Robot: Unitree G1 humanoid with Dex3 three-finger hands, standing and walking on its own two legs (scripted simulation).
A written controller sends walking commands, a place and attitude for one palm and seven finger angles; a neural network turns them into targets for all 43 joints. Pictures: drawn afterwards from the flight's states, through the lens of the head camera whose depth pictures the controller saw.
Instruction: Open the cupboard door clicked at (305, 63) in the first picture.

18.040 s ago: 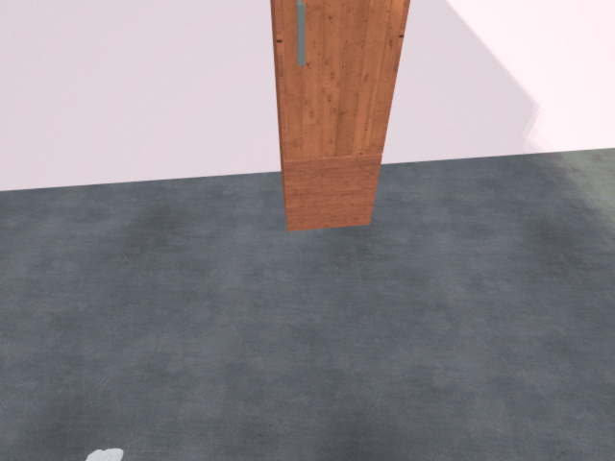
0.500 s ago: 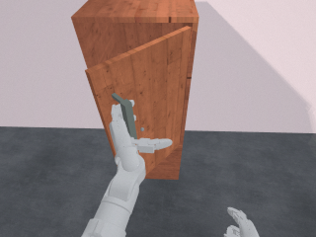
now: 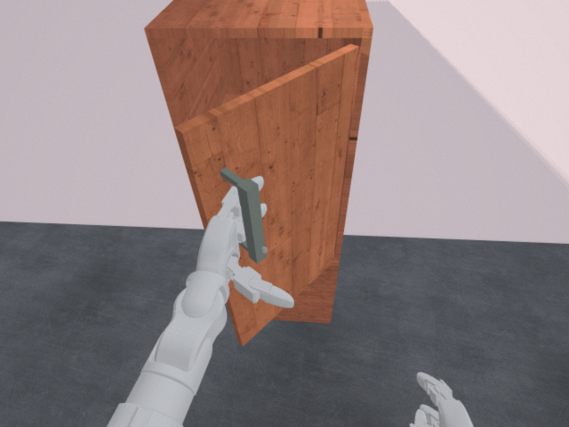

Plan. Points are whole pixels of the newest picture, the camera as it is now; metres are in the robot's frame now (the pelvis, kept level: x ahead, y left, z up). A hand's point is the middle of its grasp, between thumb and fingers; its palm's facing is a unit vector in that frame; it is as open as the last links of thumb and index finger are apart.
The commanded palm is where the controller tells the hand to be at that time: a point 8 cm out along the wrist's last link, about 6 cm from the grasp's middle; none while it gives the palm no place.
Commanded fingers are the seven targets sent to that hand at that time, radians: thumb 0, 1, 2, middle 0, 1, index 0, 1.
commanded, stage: slide the hand sideways off the handle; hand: left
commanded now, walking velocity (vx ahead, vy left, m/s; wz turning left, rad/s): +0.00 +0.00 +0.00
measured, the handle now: (243, 217) +0.38 +0.10 +0.11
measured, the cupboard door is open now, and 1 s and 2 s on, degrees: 50 50 50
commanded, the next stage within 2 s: draw the hand back to the body in 0.96 s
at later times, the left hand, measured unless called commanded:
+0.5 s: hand (241, 278) +0.28 +0.09 +0.10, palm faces +0.00 -1.00 -0.03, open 16.3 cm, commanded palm +0.25 +0.14 +0.10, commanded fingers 0.00 -0.50 0.30 -0.15 -0.30 -0.15 -0.30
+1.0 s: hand (210, 311) +0.23 +0.12 +0.10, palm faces +0.02 -1.00 -0.05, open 16.3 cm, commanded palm +0.21 +0.16 +0.10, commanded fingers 0.00 -0.50 0.30 -0.15 -0.30 -0.15 -0.30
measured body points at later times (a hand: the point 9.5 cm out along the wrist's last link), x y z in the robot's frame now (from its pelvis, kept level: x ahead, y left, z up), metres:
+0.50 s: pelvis +0.02 -0.02 +0.00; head +0.01 -0.04 +0.45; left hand +0.27 +0.14 +0.11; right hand +0.21 -0.23 -0.07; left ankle +0.01 +0.12 -0.72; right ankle +0.05 -0.13 -0.72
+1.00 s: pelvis +0.02 -0.01 +0.00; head +0.02 -0.03 +0.44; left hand +0.23 +0.17 +0.10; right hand +0.21 -0.22 -0.08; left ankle +0.01 +0.12 -0.72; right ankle +0.05 -0.13 -0.72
